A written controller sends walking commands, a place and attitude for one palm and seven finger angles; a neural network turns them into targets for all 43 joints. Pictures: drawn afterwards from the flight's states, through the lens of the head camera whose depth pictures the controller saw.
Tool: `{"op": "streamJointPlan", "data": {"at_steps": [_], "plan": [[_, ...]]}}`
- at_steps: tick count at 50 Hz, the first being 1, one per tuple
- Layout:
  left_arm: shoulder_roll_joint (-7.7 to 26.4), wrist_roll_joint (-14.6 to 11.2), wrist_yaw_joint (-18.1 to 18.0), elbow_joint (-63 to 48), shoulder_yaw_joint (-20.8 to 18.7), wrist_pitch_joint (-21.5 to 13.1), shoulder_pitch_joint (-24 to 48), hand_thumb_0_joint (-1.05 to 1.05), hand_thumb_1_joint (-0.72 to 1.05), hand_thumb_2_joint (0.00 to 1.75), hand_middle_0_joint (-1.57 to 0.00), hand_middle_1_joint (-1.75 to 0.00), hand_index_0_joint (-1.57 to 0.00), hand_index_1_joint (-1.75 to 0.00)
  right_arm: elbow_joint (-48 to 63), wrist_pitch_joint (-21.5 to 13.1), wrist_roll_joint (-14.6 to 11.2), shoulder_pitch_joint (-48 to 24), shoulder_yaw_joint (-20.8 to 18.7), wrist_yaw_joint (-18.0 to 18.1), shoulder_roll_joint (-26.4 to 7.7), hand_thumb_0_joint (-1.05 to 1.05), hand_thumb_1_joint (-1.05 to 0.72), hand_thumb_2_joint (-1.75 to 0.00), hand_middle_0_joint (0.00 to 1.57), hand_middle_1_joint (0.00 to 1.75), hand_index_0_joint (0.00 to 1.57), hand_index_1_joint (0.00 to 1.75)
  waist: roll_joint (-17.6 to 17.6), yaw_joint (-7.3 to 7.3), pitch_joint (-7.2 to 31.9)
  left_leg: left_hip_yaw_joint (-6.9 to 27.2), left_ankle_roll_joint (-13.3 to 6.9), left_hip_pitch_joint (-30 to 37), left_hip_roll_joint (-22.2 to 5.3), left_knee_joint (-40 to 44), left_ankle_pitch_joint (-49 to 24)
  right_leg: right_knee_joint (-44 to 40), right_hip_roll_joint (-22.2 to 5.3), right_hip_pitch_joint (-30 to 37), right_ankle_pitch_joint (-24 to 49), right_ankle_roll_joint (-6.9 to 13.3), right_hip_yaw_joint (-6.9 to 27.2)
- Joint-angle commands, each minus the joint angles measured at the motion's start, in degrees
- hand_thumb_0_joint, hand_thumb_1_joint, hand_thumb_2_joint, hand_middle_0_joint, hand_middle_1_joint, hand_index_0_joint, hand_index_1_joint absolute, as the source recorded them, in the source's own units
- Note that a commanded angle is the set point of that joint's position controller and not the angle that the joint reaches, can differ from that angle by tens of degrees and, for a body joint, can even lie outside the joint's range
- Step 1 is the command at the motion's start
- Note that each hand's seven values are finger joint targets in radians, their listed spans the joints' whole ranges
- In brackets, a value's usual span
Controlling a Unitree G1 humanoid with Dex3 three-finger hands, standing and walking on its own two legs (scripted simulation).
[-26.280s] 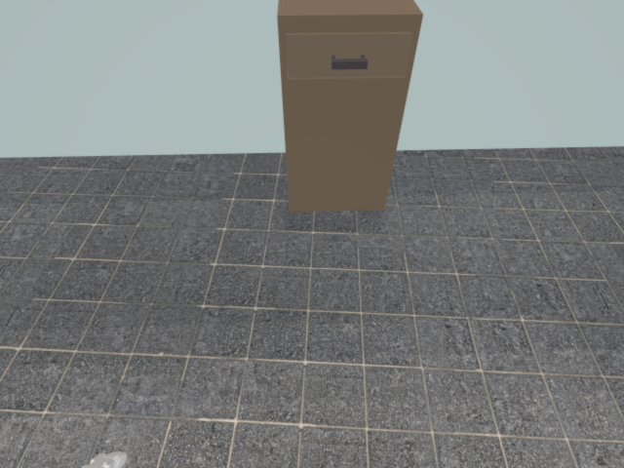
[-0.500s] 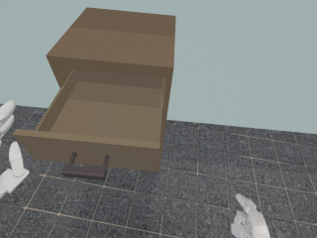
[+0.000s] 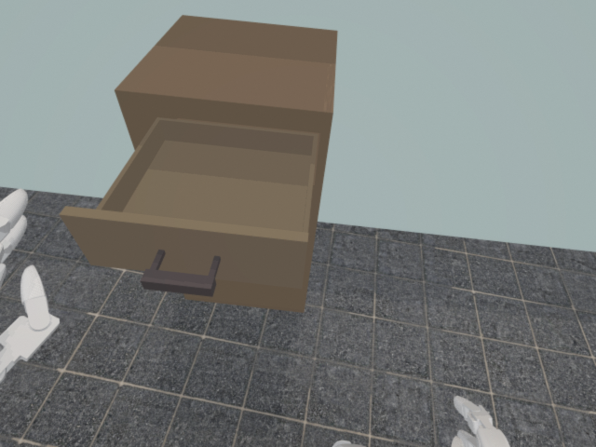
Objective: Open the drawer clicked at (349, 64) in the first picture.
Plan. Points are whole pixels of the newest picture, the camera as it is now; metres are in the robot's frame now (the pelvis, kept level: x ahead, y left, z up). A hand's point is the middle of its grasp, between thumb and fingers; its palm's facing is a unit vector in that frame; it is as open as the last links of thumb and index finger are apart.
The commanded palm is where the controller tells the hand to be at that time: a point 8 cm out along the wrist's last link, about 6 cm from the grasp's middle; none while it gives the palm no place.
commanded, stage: step back with the hand held close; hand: left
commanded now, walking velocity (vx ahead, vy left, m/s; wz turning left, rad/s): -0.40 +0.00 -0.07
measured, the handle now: (183, 271) +0.40 +0.20 -0.04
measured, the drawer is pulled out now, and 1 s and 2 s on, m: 0.30 0.30 0.30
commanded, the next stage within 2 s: stop stepping back and stand still in 0.22 s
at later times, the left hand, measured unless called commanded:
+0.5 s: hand out of the picture +0.09 +0.21 +0.17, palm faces +0.29 -0.85 -0.45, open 7.4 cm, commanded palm +0.03 +0.26 +0.19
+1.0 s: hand out of the picture +0.06 +0.20 +0.17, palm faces +0.34 -0.82 -0.46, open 7.4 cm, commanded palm +0.00 +0.25 +0.19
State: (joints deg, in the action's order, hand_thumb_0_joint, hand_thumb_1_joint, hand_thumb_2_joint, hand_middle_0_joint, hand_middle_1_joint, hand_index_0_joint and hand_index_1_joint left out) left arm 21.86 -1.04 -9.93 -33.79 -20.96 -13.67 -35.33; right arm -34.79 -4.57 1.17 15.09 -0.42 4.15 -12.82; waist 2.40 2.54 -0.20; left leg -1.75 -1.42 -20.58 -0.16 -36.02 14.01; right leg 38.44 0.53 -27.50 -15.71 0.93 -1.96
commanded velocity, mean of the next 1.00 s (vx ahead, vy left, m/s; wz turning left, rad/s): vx -0.02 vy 0.00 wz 0.00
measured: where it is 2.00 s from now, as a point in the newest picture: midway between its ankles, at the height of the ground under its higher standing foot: outside the picture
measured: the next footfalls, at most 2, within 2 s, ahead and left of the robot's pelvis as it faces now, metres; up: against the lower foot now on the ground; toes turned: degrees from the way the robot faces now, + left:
right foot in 0.20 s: -0.07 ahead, -0.12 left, +0.00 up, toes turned -3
left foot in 0.48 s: -0.09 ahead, +0.09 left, +0.00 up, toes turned +0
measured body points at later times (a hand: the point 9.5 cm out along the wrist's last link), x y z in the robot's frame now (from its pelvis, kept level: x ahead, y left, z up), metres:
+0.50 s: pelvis -0.11 -0.02 +0.01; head -0.09 +0.00 +0.46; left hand +0.07 +0.25 +0.19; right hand +0.04 -0.28 -0.06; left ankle -0.12 +0.11 -0.73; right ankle -0.06 -0.13 -0.72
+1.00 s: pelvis -0.14 -0.03 +0.00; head -0.14 -0.02 +0.45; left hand +0.04 +0.25 +0.20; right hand -0.01 -0.26 -0.09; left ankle -0.12 +0.10 -0.72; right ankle -0.11 -0.12 -0.72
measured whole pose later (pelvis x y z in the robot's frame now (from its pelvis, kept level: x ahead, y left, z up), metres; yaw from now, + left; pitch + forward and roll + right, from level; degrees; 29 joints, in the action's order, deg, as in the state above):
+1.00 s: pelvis -0.14 -0.03 +0.00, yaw -2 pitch +0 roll -1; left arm 21.7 -1.3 -8.6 -31.2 -21.2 -12.4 -35.2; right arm -37.4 -6.1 -0.1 14.8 1.1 3.0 -10.9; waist -0.4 2.2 0.4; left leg 0.2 -0.6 -18.3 -1.6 -37.1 19.5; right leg 32.7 2.1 -17.7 -14.1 2.3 -2.6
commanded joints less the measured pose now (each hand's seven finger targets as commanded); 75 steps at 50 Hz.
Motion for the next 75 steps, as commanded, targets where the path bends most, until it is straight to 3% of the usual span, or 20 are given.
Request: {"op": "streamJointPlan", "data": {"at_steps": [1,5,10,12,13,16,20,24,26,30,33,35,38,41,45,49,50,58,74,75], "plan": [[9.79,-1.04,-1.6,-15.31,-9.17,-4.05,1.2,0.0,0.9,0.9,-0.2,-0.3,-0.2,-0.3,8.71,-6.48,-0.05,-7.1,-3.59,0.17,-4.84,0.0,-0.9,-0.9,0.2,0.3,0.2,0.3,-10.83,-1.48,3.61,14.65,-8.26,-7.12,-18.85,16.83,-11.63,18.83,1.6,5.8,-12.46,-1.48,5.5],[6.09,-1.52,0.33,-12.3,-5.63,-3.75,1.21,0.0,0.9,0.9,-0.2,-0.3,-0.2,-0.3,5.63,-7.59,-0.55,-7.49,-3.31,-1.59,-6.05,0.0,-0.9,-0.9,0.2,0.3,0.2,0.3,-11.87,-2.41,6.07,10.27,-5.26,6.75,-17.34,11.32,-28.22,0.06,-1.12,6.34,-7.66,-1.94,2.64],[8.02,-1.68,1.97,-12.26,-6.29,-4.49,5.04,0.0,0.9,0.9,-0.2,-0.3,-0.2,-0.3,6.69,-7.16,-1.36,-9.79,-2.56,-2.04,-6.92,0.0,-0.9,-0.9,0.2,0.3,0.2,0.3,-7.5,-2.87,5.25,5.87,-1.49,-0.12,-12.49,8.1,-6.06,-14.98,-3.08,14.9,7.51,-1.3,1.09],[9.6,-2.38,1.83,-12.61,-6.53,-3.71,1.83,0.0,0.9,0.9,-0.2,-0.3,-0.2,-0.3,8.43,-6.24,-3.06,-8.52,-3.75,-2.16,-5.44,0.0,-0.9,-0.9,0.2,0.3,0.2,0.3,9.42,-1.71,8.93,-0.56,2.38,-0.78,-1.31,-9.44,7.46,-21.33,-17.04,7.77,9.92,5.34,18.4],[10.51,-2.59,1.23,-12.04,-8.09,-3.17,0.3,0.0,0.9,0.9,-0.2,-0.3,-0.2,-0.3,8.02,-4.93,-2.67,-10.06,-3.97,-2.16,-4.58,0.0,-0.9,-0.9,0.2,0.3,0.2,0.3,9.98,-3.02,8.31,2.6,2.41,-5.02,0.31,-21.69,11.76,-23.5,-22.24,7.28,11.24,9.35,22.34],[9.38,-1.84,1.01,-10.26,-9.28,-3.09,-3.09,0.0,0.9,0.9,-0.2,-0.3,-0.2,-0.3,8.76,-1.97,-1.61,-12.18,-1.47,-1.39,-1.31,0.0,-0.9,-0.9,0.2,0.3,0.2,0.3,7.44,-2.23,9.39,3.92,3.76,-8.74,-1.0,-22.19,13.51,-17.92,-17.66,12.1,25.62,9.39,12.94],[8.15,-0.65,-0.29,-12.19,-7.38,-2.41,-3.45,0.0,0.9,0.9,-0.2,-0.3,-0.2,-0.3,9.52,-1.93,-1.26,-8.37,-0.81,0.26,-3.31,0.0,-0.9,-0.9,0.2,0.3,0.2,0.3,3.77,-0.41,8.82,-0.11,0.6,4.94,-0.12,5.88,5.82,-18.03,-12.53,10.86,5.67,4.14,9.86],[9.51,-1.12,-0.28,-16.36,-6.51,-2.31,-0.88,0.0,0.9,0.9,-0.2,-0.3,-0.2,-0.3,10.89,-4.95,-2.11,-7.94,-2.87,0.77,-7.57,0.0,-0.9,-0.9,0.2,0.3,0.2,0.3,-10.26,-2.36,5.97,9.41,-3.66,7.9,-12.52,17.67,-10.26,-4.66,-1.66,12.73,2.19,-1.98,2.54],[10.61,-0.73,-0.52,-17.88,-8.53,-2.15,-0.61,0.0,0.9,0.9,-0.2,-0.3,-0.2,-0.3,9.92,-5.58,-1.55,-8.4,-1.76,0.71,-4.86,0.0,-0.9,-0.9,0.2,0.3,0.2,0.3,-19.74,-1.74,4.86,10.83,-3.89,1.95,-12.9,21.36,-1.84,0.2,-2.02,12.4,-6.25,-1.97,0.51],[7.66,-0.49,-0.46,-11.82,-6.0,-1.93,-0.82,0.0,0.9,0.9,-0.2,-0.3,-0.2,-0.3,7.67,-6.56,-2.41,-7.63,-1.93,-0.44,-6.29,0.0,-0.9,-0.9,0.2,0.3,0.2,0.3,-6.97,-1.3,-0.09,6.56,-2.72,-5.89,-8.63,15.53,8.13,-11.03,-2.27,20.18,0.69,-1.97,1.45],[8.11,0.15,-0.44,-9.26,-6.16,-1.8,2.34,0.0,0.9,0.9,-0.2,-0.3,-0.2,-0.3,7.29,-5.53,-1.68,-7.27,-2.49,-0.14,-6.28,0.0,-0.9,-0.9,0.2,0.3,0.2,0.3,0.61,-0.82,-2.15,2.18,-1.13,-2.57,-1.42,5.18,19.68,-22.89,-7.07,7.24,-24.24,1.82,13.9],[8.27,-0.21,-0.4,-10.05,-5.5,-1.7,4.27,0.0,0.9,0.9,-0.2,-0.3,-0.2,-0.3,6.2,-4.83,-1.45,-6.34,-2.62,-0.31,-5.85,0.0,-0.9,-0.9,0.2,0.3,0.2,0.3,6.43,0.1,0.57,-0.34,-0.84,3.3,0.88,-5.43,13.04,-25.44,-12.11,2.21,-25.5,5.0,18.61],[8.21,-0.48,-0.57,-10.77,-5.64,-1.71,3.7,0.0,0.9,0.9,-0.2,-0.3,-0.2,-0.3,6.44,-4.52,-1.12,-6.86,-1.74,-0.12,-5.49,0.0,-0.9,-0.9,0.2,0.3,0.2,0.3,0.7,0.15,1.86,2.73,-1.81,6.41,-1.43,7.65,13.99,-18.65,-8.3,3.37,-22.08,3.37,10.87],[9.09,0.31,-0.84,-13.49,-6.78,-1.59,4.11,0.0,0.9,0.9,-0.2,-0.3,-0.2,-0.3,7.95,-4.43,-1.44,-8.38,-1.54,0.56,-5.98,0.0,-0.9,-0.9,0.2,0.3,0.2,0.3,-16.87,-0.31,-1.36,19.65,-6.59,-6.07,-13.89,27.14,33.78,6.56,2.02,8.74,-10.8,-1.22,-0.24],[7.83,0.28,-0.09,-8.2,-6.22,-1.49,-0.16,0.0,0.9,0.9,-0.2,-0.3,-0.2,-0.3,7.22,-5.07,-1.65,-8.63,-1.33,-0.36,-5.63,0.0,-0.9,-0.9,0.2,0.3,0.2,0.3,-8.05,-1.87,-2.38,9.8,-4.68,-9.82,-10.12,16.3,19.7,-9.13,-0.48,18.33,-5.31,-1.22,0.33],[8.69,-1.02,0.35,-8.68,-6.62,-1.85,1.0,0.0,0.9,0.9,-0.2,-0.3,-0.2,-0.3,6.48,-4.4,-1.95,-6.77,-2.44,-0.88,-4.76,0.0,-0.9,-0.9,0.2,0.3,0.2,0.3,6.52,-0.86,2.64,1.25,-0.01,-2.29,0.18,-6.18,9.52,-27.01,-15.0,12.48,-16.24,6.04,23.49],[8.33,-1.14,0.28,-9.37,-6.17,-1.76,0.31,0.0,0.9,0.9,-0.2,-0.3,-0.2,-0.3,6.59,-3.94,-1.84,-7.0,-2.58,-1.02,-4.76,0.0,-0.9,-0.9,0.2,0.3,0.2,0.3,6.29,-0.77,2.23,1.63,0.16,-2.31,-0.13,-8.37,7.47,-27.44,-16.13,12.77,-12.94,7.14,23.68],[8.82,-0.71,-0.35,-13.23,-6.88,-2.59,-1.78,0.0,0.9,0.9,-0.2,-0.3,-0.2,-0.3,7.97,-4.24,-1.67,-8.97,-1.43,0.2,-4.94,0.0,-0.9,-0.9,0.2,0.3,0.2,0.3,-10.12,-1.65,3.98,9.79,-2.1,5.78,-9.04,17.46,-10.96,-9.94,-2.41,17.6,8.62,-0.95,2.25],[7.29,-1.79,0.69,-10.51,-5.36,-1.66,-1.27,0.0,0.9,0.9,-0.2,-0.3,-0.2,-0.3,9.84,-3.0,-2.06,-9.47,-1.43,-0.16,-5.22,0.0,-0.9,-0.9,0.2,0.3,0.2,0.3,-4.15,-1.29,5.51,4.3,0.07,6.7,-4.45,13.74,-10.29,-15.58,-4.39,20.76,17.68,-0.01,5.41],[0.9,4.55,8.32,38.32,15.92,7.22,7.6,0.0,0.9,0.9,-0.2,-0.3,-0.2,-0.3,-5.72,-5.81,-1.97,-11.17,-5.01,-5.03,-14.7,0.0,-0.9,-0.9,0.2,0.3,0.2,0.3,-4.02,0.83,1.34,4.3,-0.2,5.46,-4.8,4.21,-16.48,-8.13,-7.66,10.43,22.87,1.13,2.79]]}}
